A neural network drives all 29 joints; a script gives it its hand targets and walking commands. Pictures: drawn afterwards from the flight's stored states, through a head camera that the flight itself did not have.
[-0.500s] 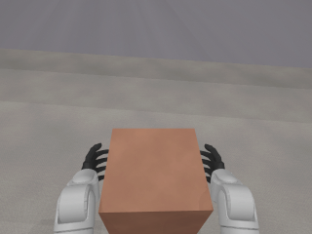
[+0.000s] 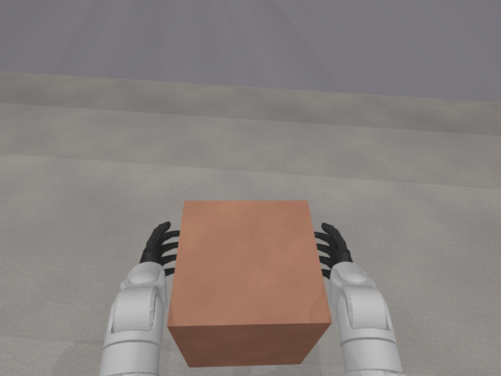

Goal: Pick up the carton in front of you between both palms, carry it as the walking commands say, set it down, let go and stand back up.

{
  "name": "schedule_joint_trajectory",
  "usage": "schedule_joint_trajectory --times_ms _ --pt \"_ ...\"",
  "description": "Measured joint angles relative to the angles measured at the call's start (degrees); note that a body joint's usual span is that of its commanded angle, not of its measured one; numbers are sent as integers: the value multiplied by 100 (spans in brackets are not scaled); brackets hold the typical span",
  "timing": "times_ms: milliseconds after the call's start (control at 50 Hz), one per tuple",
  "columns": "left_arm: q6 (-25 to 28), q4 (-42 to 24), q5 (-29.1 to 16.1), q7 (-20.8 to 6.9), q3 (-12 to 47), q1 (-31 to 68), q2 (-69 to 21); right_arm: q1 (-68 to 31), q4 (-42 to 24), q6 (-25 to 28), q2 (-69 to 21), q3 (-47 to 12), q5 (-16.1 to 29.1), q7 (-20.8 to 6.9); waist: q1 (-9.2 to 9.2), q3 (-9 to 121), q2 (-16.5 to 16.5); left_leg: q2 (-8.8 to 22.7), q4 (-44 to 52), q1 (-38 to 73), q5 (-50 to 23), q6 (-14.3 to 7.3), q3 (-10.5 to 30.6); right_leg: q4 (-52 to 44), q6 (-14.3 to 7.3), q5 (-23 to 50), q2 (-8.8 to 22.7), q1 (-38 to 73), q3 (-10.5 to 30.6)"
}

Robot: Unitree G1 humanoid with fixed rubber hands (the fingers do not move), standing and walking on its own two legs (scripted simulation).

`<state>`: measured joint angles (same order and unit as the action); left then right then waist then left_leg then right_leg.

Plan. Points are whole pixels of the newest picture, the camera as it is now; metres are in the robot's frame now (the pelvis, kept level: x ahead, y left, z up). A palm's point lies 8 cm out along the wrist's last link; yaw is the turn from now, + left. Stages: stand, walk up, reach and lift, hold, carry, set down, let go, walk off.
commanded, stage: carry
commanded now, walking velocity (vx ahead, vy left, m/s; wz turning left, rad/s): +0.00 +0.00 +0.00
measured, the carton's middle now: (245, 287) +0.30 +0.00 -0.04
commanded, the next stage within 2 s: hold in 0.78 s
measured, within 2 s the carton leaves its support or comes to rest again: neither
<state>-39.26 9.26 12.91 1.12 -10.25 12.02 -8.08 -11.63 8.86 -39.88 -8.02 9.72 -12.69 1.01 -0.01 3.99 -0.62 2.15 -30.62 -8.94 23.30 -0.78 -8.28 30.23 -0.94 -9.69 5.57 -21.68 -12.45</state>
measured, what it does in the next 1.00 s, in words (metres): stands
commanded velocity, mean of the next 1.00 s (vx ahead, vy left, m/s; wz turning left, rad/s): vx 0.00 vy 0.00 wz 0.00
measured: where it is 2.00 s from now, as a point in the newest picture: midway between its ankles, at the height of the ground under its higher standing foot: outside the picture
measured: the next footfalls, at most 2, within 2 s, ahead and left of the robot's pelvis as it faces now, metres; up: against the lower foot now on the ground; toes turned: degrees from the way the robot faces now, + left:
none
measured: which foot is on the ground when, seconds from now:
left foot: down 0.00-1.00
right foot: down 0.00-1.00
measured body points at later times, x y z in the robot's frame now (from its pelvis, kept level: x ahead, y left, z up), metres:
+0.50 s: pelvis -0.01 +0.01 +0.00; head -0.03 +0.01 +0.45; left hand +0.28 +0.16 +0.03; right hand +0.28 -0.14 +0.03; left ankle -0.08 +0.09 -0.73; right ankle +0.07 -0.12 -0.73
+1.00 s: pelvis -0.03 +0.00 +0.01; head -0.03 -0.01 +0.46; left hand +0.24 +0.20 +0.03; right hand +0.29 -0.10 +0.03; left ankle -0.08 +0.09 -0.73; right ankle +0.06 -0.14 -0.73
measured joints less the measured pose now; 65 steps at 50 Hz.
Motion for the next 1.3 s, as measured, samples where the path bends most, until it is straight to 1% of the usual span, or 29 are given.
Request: schedule_joint_trajectory --times_ms 60,180,780,800,840,860,880,900,960,1000,1060,1160,1300 --pt "-131 -128 -16 1 36 -31 5 30 -130 -134 5 -38 16 2 -1 22 0 -10 -23 -33 -8 -12 2 -6 4 25 11 -18 1" --pt "-259 -93 -6 -2 44 -63 10 56 -94 -268 9 -55 4 1 1 71 1 -31 -50 -56 -19 -33 0 -11 14 58 33 -25 6" --pt "-274 -91 7 -8 23 -34 5 31 -95 -284 5 -48 -1 -4 7 46 1 -108 -146 -195 -64 -131 -11 -73 71 210 110 -88 28" --pt "-221 -61 0 -20 9 -25 2 32 -115 -266 2 -44 -3 5 -11 -87 -34 -95 -105 -75 -79 -134 11 -165 65 338 39 58 105" --pt "-56 40 14 -62 81 -14 -4 153 -274 -218 23 -45 -33 11 -137 -385 -115 -119 103 200 -219 -170 222 -472 54 414 -197 469 599" --pt "15 101 40 -74 133 -1 -5 220 -341 -188 33 -39 -45 12 -151 -505 -122 -161 246 329 -312 -156 332 -609 95 383 -255 642 809" --pt "63 144 55 -85 160 5 -5 268 -374 -162 39 -38 -52 14 -145 -595 -113 -208 382 434 -407 -144 429 -721 134 509 -299 782 1024" --pt "100 174 62 -90 171 3 -3 292 -376 -134 42 -38 -52 17 -112 -665 -105 -252 501 522 -492 -136 512 -806 179 484 -320 894 1177" --pt "147 147 53 -92 128 -57 9 268 -291 -67 37 -92 -61 23 2 -767 -73 -353 709 664 -661 -118 719 -972 259 445 -350 1122 1510" --pt "160 128 28 -88 52 -93 17 188 -180 -49 26 -129 -85 22 82 -788 -92 -367 760 710 -714 -92 818 -997 305 398 -338 1191 1470" --pt "149 148 -14 -81 -74 -81 15 58 -7 -33 7 -141 -140 6 112 -779 -134 -346 753 731 -744 -41 939 -1015 273 416 -346 1264 1359" --pt "150 354 22 -115 -202 85 -15 -68 136 -55 -14 -32 -213 -24 44 -779 -198 -276 713 754 -763 46 1073 -1011 230 425 -399 1342 1224" --pt "171 611 179 -201 -259 289 -61 -88 131 -113 -17 76 -280 -33 -22 -805 -242 -152 732 768 -814 156 1158 -966 98 434 -515 1341 1130"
